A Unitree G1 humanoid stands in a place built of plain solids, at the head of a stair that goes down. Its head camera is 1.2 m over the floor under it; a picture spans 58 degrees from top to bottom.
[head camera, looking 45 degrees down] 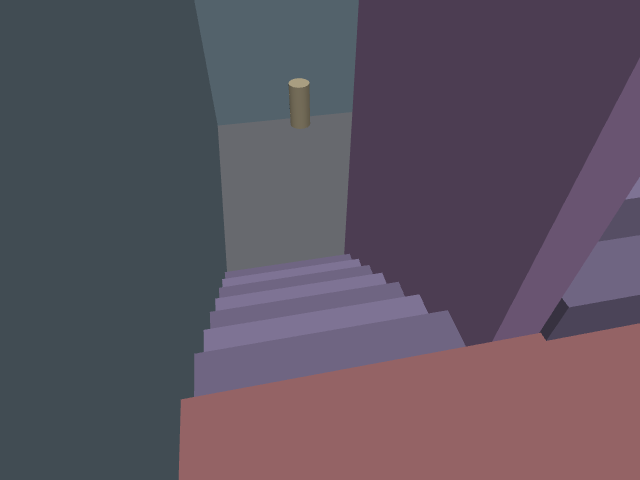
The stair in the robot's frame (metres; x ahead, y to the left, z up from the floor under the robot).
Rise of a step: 0.18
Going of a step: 0.23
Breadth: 0.97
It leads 11 degrees to the left of straight ahead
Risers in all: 8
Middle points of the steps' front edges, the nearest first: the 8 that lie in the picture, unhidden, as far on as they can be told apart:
0.65 -0.07 0.00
0.90 -0.02 -0.18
1.12 0.02 -0.36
1.34 0.06 -0.54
1.56 0.11 -0.72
1.78 0.15 -0.90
1.99 0.20 -1.08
2.21 0.24 -1.26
